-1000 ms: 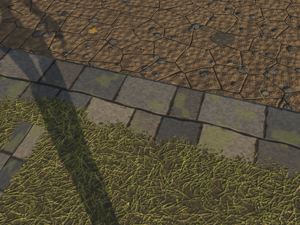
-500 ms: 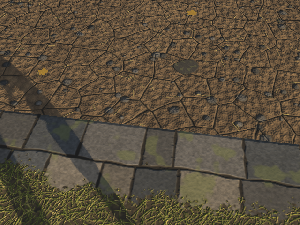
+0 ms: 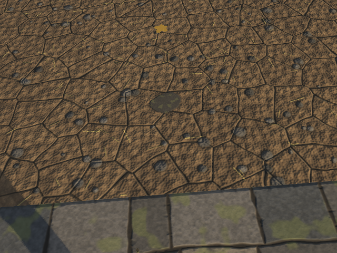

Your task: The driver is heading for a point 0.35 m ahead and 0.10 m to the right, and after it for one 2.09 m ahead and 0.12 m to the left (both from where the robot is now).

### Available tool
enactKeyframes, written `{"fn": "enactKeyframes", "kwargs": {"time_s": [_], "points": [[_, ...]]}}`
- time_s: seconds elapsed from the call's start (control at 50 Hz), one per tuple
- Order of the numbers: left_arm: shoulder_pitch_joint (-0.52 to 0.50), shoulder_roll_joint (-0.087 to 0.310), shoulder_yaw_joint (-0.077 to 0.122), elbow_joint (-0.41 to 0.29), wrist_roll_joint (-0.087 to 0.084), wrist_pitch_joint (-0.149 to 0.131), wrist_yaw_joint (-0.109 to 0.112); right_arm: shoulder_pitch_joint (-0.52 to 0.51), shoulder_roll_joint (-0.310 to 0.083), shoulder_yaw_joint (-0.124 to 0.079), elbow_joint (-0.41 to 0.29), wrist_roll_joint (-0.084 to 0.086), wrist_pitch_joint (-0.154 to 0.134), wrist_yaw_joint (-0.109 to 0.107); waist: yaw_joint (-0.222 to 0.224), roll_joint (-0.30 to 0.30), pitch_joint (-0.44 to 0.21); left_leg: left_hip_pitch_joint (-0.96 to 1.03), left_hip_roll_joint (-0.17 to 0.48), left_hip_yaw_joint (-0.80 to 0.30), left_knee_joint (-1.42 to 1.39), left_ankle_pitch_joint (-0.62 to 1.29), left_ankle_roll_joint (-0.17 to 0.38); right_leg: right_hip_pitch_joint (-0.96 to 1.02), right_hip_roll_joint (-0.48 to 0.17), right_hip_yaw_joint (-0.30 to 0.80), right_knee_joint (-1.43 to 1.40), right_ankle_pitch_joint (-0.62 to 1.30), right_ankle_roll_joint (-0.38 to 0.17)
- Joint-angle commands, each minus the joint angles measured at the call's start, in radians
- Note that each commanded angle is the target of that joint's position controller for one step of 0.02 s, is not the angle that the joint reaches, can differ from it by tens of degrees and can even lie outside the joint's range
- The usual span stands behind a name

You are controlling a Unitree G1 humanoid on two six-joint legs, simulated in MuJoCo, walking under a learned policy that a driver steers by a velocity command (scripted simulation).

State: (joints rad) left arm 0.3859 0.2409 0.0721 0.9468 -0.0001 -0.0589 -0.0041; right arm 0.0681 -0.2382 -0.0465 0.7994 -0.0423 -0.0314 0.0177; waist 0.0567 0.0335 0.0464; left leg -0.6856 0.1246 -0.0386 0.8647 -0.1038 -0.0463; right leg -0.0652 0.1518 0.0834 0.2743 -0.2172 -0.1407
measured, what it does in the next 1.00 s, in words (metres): walks ahead, turning right: left foot, then right foot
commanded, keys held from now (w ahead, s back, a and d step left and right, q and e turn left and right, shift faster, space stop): w+e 0.60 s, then w+q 0.40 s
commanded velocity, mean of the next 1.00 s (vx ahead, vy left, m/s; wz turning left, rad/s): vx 0.50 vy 0.00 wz -0.34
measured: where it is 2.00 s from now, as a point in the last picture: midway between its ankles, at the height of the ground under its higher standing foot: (223, 132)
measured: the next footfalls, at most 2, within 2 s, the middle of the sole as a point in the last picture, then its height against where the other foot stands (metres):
left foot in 0.20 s outside the picture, level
right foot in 0.74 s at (236, 245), level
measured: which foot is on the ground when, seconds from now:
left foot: up 0.00-0.18, down 0.20-0.74, up 0.76-1.00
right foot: down 0.00-0.20, up 0.22-0.72, down 0.74-1.00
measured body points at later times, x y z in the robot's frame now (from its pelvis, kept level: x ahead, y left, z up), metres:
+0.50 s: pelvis +0.28 +0.04 +0.00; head +0.31 +0.04 +0.45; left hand +0.49 +0.25 -0.12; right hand +0.23 -0.24 -0.12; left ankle +0.27 +0.13 -0.74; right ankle +0.31 -0.11 -0.66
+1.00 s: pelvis +0.51 -0.10 +0.00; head +0.52 -0.12 +0.45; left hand +0.63 +0.14 -0.12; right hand +0.49 -0.37 -0.14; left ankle +0.61 +0.04 -0.66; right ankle +0.46 -0.15 -0.74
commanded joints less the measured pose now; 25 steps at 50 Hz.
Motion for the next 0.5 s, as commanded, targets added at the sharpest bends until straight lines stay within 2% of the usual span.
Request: {"fn": "enactKeyframes", "kwargs": {"time_s": [0.02, 0.08, 0.12, 0.14, 0.16, 0.18, 0.2, 0.22, 0.24, 0.26, 0.28, 0.3, 0.32, 0.36, 0.4, 0.5], "points": [[0.085, 0.147, 0.028, -0.044, 0.003, -0.006, 0.007, -0.110, -0.066, -0.005, -0.098, 0.004, -0.009, 0.005, 0.022, -0.095, -0.006, -0.040, -0.056, 0.044, -0.092, 0.077, 0.000, 0.052, -0.248, 0.210, -0.034, 0.462, -0.084], [0.117, 0.157, 0.029, -0.051, 0.013, -0.003, 0.015, -0.194, -0.072, 0.005, -0.142, 0.011, -0.019, 0.009, 0.046, -0.103, 0.004, -0.038, -0.086, 0.042, -0.193, 0.071, 0.016, 0.121, -0.267, 0.249, 0.005, 0.502, -0.091], [0.103, 0.174, 0.033, -0.063, 0.017, -0.004, 0.023, -0.192, -0.089, 0.006, -0.159, 0.016, -0.029, 0.009, 0.030, -0.114, 0.005, 0.031, -0.101, 0.027, -0.268, 0.053, 0.037, 0.134, -0.283, 0.278, 0.038, 0.535, -0.075], [0.074, 0.185, 0.036, -0.073, 0.018, -0.005, 0.027, -0.148, -0.103, 0.003, -0.153, 0.018, -0.034, 0.006, 0.001, -0.121, -0.002, 0.117, -0.113, 0.024, -0.310, 0.029, 0.050, 0.111, -0.284, 0.281, 0.063, 0.568, -0.056], [0.031, 0.199, 0.039, -0.088, 0.019, -0.007, 0.025, -0.063, -0.122, -0.004, -0.132, 0.021, -0.040, -0.001, -0.043, -0.124, -0.029, 0.260, -0.139, 0.031, -0.344, -0.014, 0.068, 0.066, -0.270, 0.269, 0.123, 0.668, -0.030], [0.011, 0.210, 0.041, -0.095, 0.018, -0.012, 0.017, 0.065, -0.151, -0.017, -0.093, 0.022, -0.048, -0.012, -0.095, -0.103, -0.095, 0.431, -0.164, 0.045, -0.373, -0.026, 0.087, 0.036, -0.236, 0.253, 0.256, 0.750, -0.008], [-0.008, 0.199, 0.039, -0.105, 0.009, -0.021, 0.006, 0.214, -0.185, -0.030, -0.064, 0.013, -0.061, -0.026, -0.171, -0.057, -0.188, 0.663, -0.094, -0.009, -0.410, -0.014, 0.118, -0.070, -0.174, 0.215, 0.464, 0.646, 0.013], [0.022, 0.102, 0.013, -0.142, 0.003, -0.028, 0.001, 0.368, -0.263, -0.044, -0.063, -0.012, -0.061, -0.045, -0.200, 0.080, -0.352, 0.891, 0.177, -0.270, -0.412, -0.175, 0.156, -0.210, -0.104, 0.126, 0.757, 0.198, 0.025], [0.161, 0.069, 0.008, -0.165, -0.027, -0.019, 0.003, 0.293, -0.320, -0.059, -0.074, -0.021, -0.047, -0.039, -0.086, 0.318, -0.407, 1.003, 0.358, -0.749, -0.567, -0.226, 0.275, -0.492, 0.014, 0.046, 0.966, -0.371, 0.048], [0.117, 0.148, 0.014, -0.127, 0.014, 0.001, 0.012, 0.213, -0.210, -0.045, -0.093, -0.001, -0.036, -0.033, -0.070, 0.113, -0.258, 0.857, 0.315, -0.702, -0.583, -0.381, 0.266, -0.566, -0.093, 0.049, 1.036, -0.269, 0.041], [0.033, 0.150, 0.017, -0.134, 0.022, 0.007, 0.000, 0.152, -0.126, -0.023, -0.101, 0.008, -0.035, -0.030, -0.073, 0.009, -0.126, 0.710, 0.254, -0.509, -0.604, -0.350, 0.241, -0.555, -0.128, 0.031, 0.999, -0.167, 0.048], [-0.002, 0.129, 0.014, -0.143, 0.022, 0.011, -0.008, 0.136, -0.100, -0.014, -0.092, 0.005, -0.038, -0.026, -0.062, -0.015, -0.070, 0.623, 0.204, -0.370, -0.628, -0.219, 0.219, -0.531, -0.156, 0.021, 0.958, -0.122, 0.057], [-0.018, 0.119, 0.013, -0.149, 0.032, 0.020, -0.018, 0.152, -0.098, -0.012, -0.077, 0.007, -0.043, -0.029, -0.056, 0.023, -0.046, 0.575, 0.169, -0.270, -0.645, -0.123, 0.202, -0.511, -0.179, 0.014, 0.926, -0.109, 0.064], [-0.019, 0.102, 0.009, -0.159, 0.037, 0.043, -0.034, 0.188, -0.101, -0.013, -0.050, 0.019, -0.062, -0.024, -0.041, 0.067, -0.042, 0.536, 0.140, -0.153, -0.668, 0.033, 0.191, -0.489, -0.190, -0.006, 0.911, -0.091, 0.073], [-0.070, 0.092, 0.005, -0.186, 0.036, 0.054, -0.045, 0.215, -0.110, -0.017, -0.034, 0.028, -0.079, -0.017, -0.039, 0.065, -0.039, 0.555, 0.144, -0.080, -0.689, 0.129, 0.200, -0.546, -0.202, -0.013, 0.898, -0.049, 0.079], [-0.244, 0.072, -0.010, -0.256, 0.033, 0.053, -0.064, 0.266, -0.116, -0.021, -0.004, 0.025, -0.078, -0.014, -0.062, 0.051, 0.000, 0.591, 0.115, 0.089, -0.716, 0.218, 0.196, -0.645, -0.218, -0.056, 0.727, 0.123, 0.101]]}}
